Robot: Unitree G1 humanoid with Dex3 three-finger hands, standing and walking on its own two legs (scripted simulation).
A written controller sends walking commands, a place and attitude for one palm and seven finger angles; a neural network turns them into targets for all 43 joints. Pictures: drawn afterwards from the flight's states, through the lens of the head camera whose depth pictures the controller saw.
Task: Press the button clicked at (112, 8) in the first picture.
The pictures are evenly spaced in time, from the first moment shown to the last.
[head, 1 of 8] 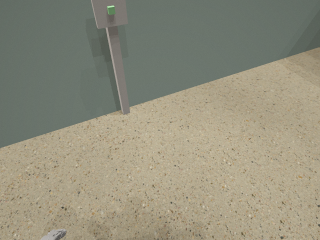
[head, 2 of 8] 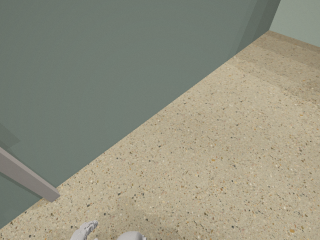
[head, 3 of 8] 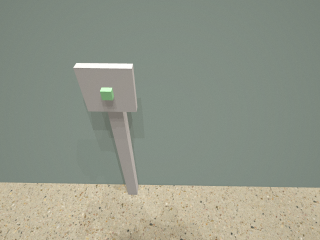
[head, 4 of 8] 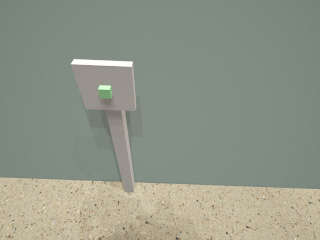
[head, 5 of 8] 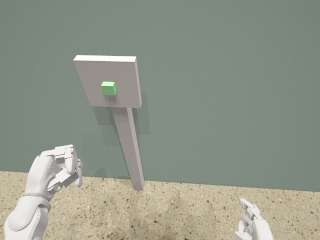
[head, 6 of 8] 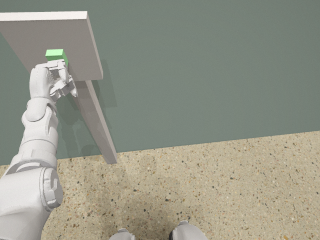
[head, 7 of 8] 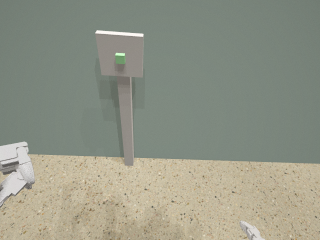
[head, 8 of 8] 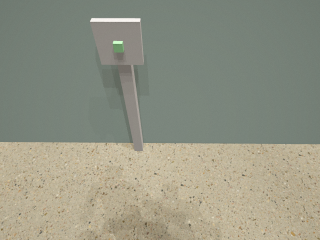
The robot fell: no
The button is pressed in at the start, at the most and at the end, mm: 0 7 0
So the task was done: yes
